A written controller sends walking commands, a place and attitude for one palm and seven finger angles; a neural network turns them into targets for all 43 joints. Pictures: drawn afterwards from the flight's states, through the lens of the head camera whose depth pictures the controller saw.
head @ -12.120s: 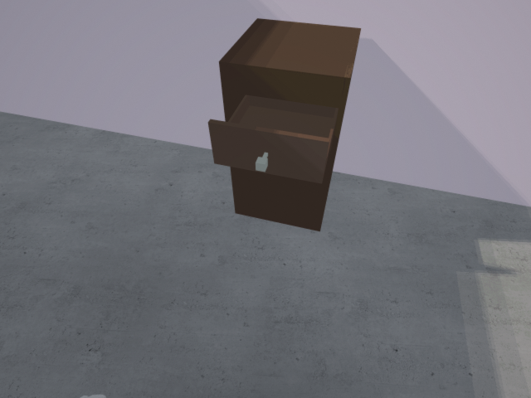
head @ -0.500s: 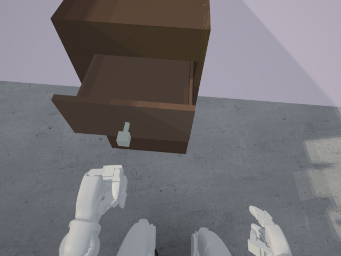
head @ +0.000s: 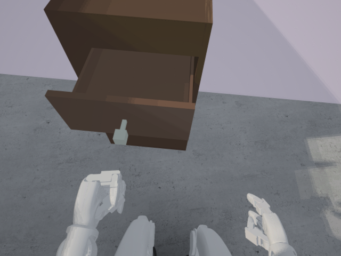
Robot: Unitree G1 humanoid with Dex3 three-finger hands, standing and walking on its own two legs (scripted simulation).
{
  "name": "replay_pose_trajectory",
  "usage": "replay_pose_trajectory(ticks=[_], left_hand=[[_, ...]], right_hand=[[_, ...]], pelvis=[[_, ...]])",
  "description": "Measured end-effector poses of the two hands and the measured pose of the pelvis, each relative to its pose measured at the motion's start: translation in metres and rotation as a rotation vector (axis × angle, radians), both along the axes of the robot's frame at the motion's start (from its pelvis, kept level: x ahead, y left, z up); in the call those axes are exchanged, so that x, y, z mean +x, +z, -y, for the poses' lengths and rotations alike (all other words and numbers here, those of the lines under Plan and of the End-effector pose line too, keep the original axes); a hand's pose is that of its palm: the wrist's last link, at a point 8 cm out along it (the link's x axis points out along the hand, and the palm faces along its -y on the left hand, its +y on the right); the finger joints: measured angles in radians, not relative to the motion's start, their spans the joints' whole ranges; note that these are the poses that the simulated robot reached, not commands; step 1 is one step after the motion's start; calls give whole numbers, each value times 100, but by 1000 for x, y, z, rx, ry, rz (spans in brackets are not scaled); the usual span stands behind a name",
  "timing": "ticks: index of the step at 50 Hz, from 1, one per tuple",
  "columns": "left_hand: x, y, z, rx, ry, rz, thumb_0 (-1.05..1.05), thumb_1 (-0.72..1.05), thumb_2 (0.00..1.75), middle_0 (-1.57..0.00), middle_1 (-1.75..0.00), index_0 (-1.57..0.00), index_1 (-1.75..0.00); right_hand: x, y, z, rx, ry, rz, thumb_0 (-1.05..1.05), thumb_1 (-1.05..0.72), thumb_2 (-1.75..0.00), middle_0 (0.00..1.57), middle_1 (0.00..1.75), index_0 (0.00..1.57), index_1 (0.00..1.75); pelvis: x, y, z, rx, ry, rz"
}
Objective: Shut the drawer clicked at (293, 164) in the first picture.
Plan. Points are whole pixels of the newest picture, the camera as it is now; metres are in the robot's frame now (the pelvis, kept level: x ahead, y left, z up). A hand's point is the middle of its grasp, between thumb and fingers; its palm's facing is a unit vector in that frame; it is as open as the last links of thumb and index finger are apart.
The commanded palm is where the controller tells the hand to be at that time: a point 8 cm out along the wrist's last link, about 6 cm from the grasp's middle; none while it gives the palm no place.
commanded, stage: bring the fist close to the handle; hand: left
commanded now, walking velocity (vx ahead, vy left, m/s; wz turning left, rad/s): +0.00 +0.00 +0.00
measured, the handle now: (122, 131) +0.44 +0.16 -0.06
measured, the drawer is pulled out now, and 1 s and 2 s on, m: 0.19 0.19 0.18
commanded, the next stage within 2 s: push the drawer shut in 1.22 s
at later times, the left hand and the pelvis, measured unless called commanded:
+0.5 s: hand (133, 178) +0.30 +0.11 -0.03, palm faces -0.10 -0.99 -0.03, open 3.2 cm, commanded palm +0.29 +0.16 -0.02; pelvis -0.02 +0.00 -0.04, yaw -1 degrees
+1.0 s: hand (135, 167) +0.33 +0.11 -0.06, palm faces -0.07 -1.00 -0.04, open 3.2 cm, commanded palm +0.31 +0.16 -0.05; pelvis -0.02 +0.00 -0.06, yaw -1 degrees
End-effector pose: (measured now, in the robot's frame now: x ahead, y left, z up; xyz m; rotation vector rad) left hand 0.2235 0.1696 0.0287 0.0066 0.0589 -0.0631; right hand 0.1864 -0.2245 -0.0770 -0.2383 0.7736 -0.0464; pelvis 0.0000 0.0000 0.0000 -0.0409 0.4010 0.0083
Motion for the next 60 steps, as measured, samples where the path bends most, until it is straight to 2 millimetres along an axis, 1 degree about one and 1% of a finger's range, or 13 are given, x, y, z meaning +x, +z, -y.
replay_pose_trajectory(ticks=[5, 11, 15, 19, 26, 29, 35, 42, 46, 53, 60], left_hand=[[15, -8, -3, 5, 11, 55, 1, 90, 90, -140, -160, -140, -160], [26, -28, 7, 9, -59, -5, 1, 90, 90, -139, -160, -140, -160], [30, -31, 7, 6, -39, -2, 1, 90, 90, -139, -160, -140, -160], [40, -36, 4, 14, -8, 33, 1, 90, 90, -140, -160, -140, -160], [61, -60, 8, 25, -43, 18, 1, 90, 90, -139, -160, -140, -160], [68, -65, 7, 24, -43, 13, 1, 90, 90, -139, -160, -140, -160], [80, -69, 6, 22, -20, 32, 1, 90, 90, -139, -160, -140, -160], [94, -89, 11, 27, -39, 14, 1, 90, 90, -139, -160, -140, -160], [97, -91, 10, 19, -26, 25, 1, 90, 90, -139, -160, -140, -160], [88, -79, 5, 39, -14, 37, 1, 90, 90, -139, -160, -140, -160], [87, -88, 9, 20, -22, 10, 1, 90, 90, -140, -160, -140, -160]], right_hand=[[-5, -15, 2, -5, 11, -31, 1, -90, -90, 20, 30, 20, 30], [-18, -29, 7, -4, -15, -83, 1, -90, -90, 20, 30, 20, 30], [-28, -36, 9, -3, -31, -110, 1, -90, -90, 20, 30, 20, 30], [-37, -44, 11, -9, -30, -140, 1, -90, -90, 20, 30, 20, 30], [-49, -60, 16, -21, -44, -193, 1, -90, -90, 20, 30, 20, 30], [-53, -65, 18, -23, -54, -210, 1, -90, -90, 20, 30, 20, 30], [-59, -74, 20, -22, -58, -242, 1, -90, -90, 20, 30, 20, 30], [-62, -87, 23, -26, -66, -270, 1, -90, -90, 20, 30, 20, 30], [-64, -93, 24, -22, -76, -282, 1, -90, -90, 20, 30, 20, 30], [-64, -95, 21, 3, -68, -299, 1, -90, -90, 20, 30, 20, 30], [-59, -91, 21, -12, -65, -276, 1, -90, -90, 20, 30, 20, 30]], pelvis=[[-3, -10, 1, -4, 2, -20], [-7, -18, 0, -3, -4, -36], [-9, -20, -1, -1, -8, -43], [-12, -25, -1, -1, -9, -55], [-17, -38, 0, -5, -12, -79], [-17, -41, -1, -6, -14, -87], [-18, -46, -1, -4, -17, -105], [-19, -56, -1, -3, -20, -128], [-20, -60, 0, -1, -24, -134], [-20, -56, 1, 5, -21, -129], [-22, -56, 4, 3, -19, -124]])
